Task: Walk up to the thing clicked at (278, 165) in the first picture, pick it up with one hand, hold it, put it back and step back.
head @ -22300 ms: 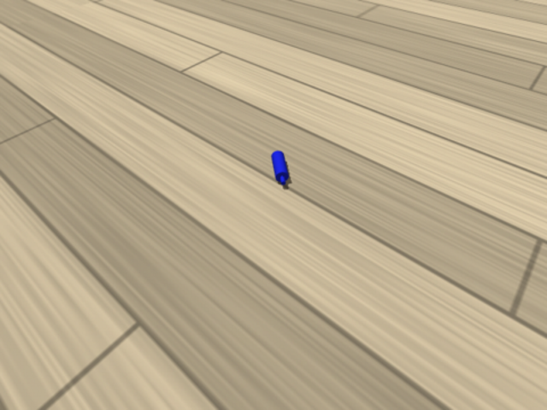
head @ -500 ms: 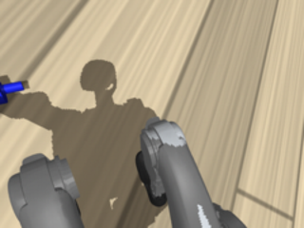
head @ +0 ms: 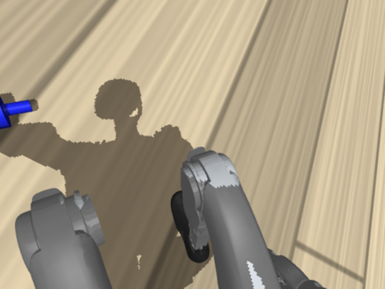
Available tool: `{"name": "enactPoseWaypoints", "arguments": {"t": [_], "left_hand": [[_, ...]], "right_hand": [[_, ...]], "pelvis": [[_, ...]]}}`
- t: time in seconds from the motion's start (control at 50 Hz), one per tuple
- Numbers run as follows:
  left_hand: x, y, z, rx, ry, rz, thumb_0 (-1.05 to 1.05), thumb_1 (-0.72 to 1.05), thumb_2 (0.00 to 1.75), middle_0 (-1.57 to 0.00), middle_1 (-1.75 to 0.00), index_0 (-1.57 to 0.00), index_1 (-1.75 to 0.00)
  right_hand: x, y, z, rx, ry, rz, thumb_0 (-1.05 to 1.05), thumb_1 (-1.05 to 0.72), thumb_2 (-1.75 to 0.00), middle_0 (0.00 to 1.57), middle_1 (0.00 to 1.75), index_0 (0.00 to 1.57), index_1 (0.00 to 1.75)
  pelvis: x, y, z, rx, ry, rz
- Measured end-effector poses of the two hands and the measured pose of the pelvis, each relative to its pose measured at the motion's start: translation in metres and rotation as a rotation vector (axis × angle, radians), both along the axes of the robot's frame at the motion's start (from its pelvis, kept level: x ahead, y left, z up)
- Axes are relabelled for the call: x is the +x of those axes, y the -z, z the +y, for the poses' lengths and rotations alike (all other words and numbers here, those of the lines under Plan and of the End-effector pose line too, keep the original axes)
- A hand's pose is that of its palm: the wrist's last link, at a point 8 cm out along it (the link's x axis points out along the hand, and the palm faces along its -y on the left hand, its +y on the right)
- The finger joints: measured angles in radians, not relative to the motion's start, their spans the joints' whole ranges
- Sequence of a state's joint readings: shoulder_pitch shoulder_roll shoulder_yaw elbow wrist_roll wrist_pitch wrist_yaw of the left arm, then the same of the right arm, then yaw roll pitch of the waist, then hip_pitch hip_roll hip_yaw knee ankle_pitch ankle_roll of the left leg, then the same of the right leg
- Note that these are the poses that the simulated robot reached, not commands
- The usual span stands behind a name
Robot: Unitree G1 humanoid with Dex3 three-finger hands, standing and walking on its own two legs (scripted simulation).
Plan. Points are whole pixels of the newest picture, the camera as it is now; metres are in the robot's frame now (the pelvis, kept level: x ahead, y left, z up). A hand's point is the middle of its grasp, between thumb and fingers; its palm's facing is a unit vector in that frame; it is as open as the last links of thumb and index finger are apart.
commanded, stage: close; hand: left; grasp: from above
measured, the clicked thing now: out of the picture +0.47 +0.33 -0.26
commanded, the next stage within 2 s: settle in 1.50 s
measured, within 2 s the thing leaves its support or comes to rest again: leaves its support in 2.00 s
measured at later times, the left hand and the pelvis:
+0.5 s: hand out of the picture +0.45 +0.35 -0.23, palm faces -0.45 -0.16 -0.88, open 12.4 cm; pelvis +0.00 +0.00 +0.00, yaw +0 degrees
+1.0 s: hand out of the picture +0.45 +0.35 -0.23, palm faces -0.42 -0.14 -0.90, open 10.4 cm; pelvis +0.00 +0.00 +0.00, yaw -1 degrees
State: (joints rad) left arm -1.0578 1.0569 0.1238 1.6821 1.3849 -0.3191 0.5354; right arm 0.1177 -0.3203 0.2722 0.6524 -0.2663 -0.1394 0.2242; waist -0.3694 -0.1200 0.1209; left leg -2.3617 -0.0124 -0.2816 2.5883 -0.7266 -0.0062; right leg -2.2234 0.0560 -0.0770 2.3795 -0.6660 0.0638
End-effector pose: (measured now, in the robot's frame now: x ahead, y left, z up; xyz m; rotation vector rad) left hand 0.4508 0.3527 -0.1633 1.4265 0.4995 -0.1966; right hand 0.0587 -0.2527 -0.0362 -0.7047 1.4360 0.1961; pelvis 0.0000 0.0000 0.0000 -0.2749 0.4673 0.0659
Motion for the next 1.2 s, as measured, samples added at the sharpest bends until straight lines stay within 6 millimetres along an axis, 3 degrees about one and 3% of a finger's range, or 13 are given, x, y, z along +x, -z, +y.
{"name": "enactPoseWaypoints", "arguments": {"t": [0.18, 0.4, 0.68, 0.92, 1.2], "left_hand": [[0.005, 0.005, -0.004, 0.025, -0.015, -0.027, 0.0, -0.4, 0.99, -0.17, -0.99, -0.16, -1.0], [0.009, 0.004, 0.009, 0.049, -0.108, 0.005, 0.0, -0.3, 0.88, -0.22, -0.96, -0.23, -0.95], [0.003, 0.011, -0.006, -0.001, -0.019, 0.018, 0.0, -0.15, 0.83, -0.34, -0.9, -0.35, -0.88], [0.002, 0.006, -0.003, 0.039, -0.041, -0.001, 0.0, -0.02, 0.76, -0.43, -0.84, -0.45, -0.82], [0.006, 0.005, 0.0, 0.025, -0.066, 0.01, 0.0, -0.01, 0.64, -0.51, -0.78, -0.55, -0.74]], "right_hand": [[0.0, 0.0, 0.004, 0.023, -0.016, -0.018, 0.0, -0.9, -0.9, 0.2, 0.3, 0.2, 0.3], [-0.006, 0.002, 0.002, 0.042, -0.001, 0.012, 0.0, -0.9, -0.9, 0.2, 0.3, 0.2, 0.3], [-0.006, 0.001, 0.001, 0.037, -0.011, 0.035, 0.0, -0.9, -0.9, 0.2, 0.3, 0.2, 0.3], [-0.002, -0.002, -0.006, 0.018, -0.021, -0.008, 0.0, -0.9, -0.89, 0.2, 0.3, 0.2, 0.3], [-0.003, 0.0, -0.002, 0.038, -0.013, -0.001, 0.0, -0.9, -0.9, 0.2, 0.3, 0.2, 0.3]], "pelvis": [[0.0, 0.003, 0.002, -0.004, 0.008, -0.002], [0.002, 0.003, 0.001, 0.001, 0.009, 0.014], [0.0, -0.001, -0.003, 0.003, 0.006, 0.0], [-0.002, 0.002, -0.001, 0.004, 0.012, -0.001], [0.0, 0.001, -0.001, 0.004, 0.009, 0.003]]}}
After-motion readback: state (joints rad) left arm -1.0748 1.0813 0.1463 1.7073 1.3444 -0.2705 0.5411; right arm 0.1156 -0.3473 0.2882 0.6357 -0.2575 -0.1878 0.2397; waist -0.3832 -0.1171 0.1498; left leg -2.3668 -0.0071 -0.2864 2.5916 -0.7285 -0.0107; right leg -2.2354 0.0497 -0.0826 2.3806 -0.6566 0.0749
